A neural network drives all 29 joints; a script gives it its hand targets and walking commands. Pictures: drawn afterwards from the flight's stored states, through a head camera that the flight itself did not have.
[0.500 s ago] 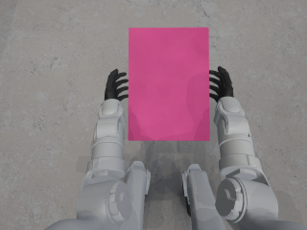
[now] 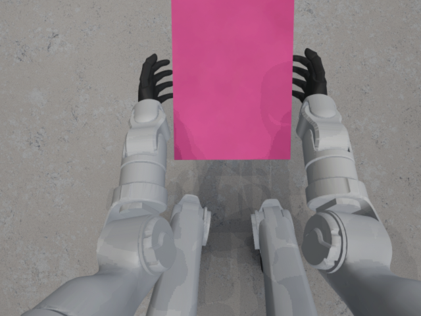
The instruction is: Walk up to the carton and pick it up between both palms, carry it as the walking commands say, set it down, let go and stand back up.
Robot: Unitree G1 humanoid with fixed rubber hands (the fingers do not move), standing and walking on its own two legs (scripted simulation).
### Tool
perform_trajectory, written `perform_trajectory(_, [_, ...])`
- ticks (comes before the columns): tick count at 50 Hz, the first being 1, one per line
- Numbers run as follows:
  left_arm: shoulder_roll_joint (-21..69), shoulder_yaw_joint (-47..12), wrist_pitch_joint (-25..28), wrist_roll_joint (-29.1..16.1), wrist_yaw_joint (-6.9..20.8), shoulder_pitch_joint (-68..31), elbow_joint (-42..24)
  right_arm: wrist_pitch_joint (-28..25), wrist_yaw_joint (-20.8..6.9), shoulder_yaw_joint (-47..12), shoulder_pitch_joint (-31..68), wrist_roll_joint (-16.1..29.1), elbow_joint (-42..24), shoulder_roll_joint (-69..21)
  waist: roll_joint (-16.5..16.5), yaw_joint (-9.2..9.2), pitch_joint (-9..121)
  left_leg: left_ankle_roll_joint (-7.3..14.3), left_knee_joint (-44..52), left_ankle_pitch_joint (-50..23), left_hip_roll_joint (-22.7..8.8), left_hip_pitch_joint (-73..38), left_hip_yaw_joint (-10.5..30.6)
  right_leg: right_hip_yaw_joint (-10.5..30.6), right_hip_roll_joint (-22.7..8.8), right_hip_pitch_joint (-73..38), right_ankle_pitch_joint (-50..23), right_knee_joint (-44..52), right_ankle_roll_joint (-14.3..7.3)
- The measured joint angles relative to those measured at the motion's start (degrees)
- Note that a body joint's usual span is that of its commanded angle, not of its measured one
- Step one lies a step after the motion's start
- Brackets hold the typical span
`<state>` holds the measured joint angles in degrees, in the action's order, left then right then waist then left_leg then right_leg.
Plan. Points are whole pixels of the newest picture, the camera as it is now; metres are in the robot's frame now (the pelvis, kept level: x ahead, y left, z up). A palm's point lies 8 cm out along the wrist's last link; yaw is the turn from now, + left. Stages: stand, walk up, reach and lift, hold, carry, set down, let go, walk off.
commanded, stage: set down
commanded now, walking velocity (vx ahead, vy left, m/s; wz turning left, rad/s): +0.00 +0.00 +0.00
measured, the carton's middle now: (228, 87) +0.53 +0.02 -0.17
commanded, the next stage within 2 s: none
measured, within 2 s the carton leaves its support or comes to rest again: neither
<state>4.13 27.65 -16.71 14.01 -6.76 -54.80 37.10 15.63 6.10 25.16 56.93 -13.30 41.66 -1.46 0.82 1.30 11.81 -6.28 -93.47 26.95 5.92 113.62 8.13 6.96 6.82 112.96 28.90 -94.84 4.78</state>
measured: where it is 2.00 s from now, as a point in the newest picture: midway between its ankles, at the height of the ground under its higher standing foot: (225, 252)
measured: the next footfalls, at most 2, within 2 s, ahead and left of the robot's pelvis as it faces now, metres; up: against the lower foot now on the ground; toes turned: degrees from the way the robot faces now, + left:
none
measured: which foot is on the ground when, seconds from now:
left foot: down 0.00-1.00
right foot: down 0.00-1.00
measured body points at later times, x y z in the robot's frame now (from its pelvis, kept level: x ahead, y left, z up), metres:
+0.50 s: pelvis -0.01 +0.00 -0.06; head +0.31 +0.00 +0.26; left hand +0.50 +0.16 -0.18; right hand +0.52 -0.13 -0.18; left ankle +0.10 +0.15 -0.49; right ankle +0.09 -0.14 -0.49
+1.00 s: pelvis -0.01 +0.00 -0.11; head +0.34 +0.00 +0.16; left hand +0.52 +0.16 -0.27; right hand +0.54 -0.13 -0.27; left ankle +0.10 +0.15 -0.49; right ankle +0.09 -0.14 -0.49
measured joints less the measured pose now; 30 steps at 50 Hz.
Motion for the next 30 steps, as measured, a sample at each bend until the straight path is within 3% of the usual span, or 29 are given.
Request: perform_trajectory(30, [-5.2, -0.4, 0.8, -2.8, 0.2, -11.3, 3.5, -0.3, 1.2, -1.9, 11.9, 2.2, 3.3, 4.7, -0.2, 0.25, -7.8, -1.3, -12.9, 1.3, 1.4, 14.3, -0.1, 0.1, 1.8, 14.5, 1.1, -12.9, 1.4])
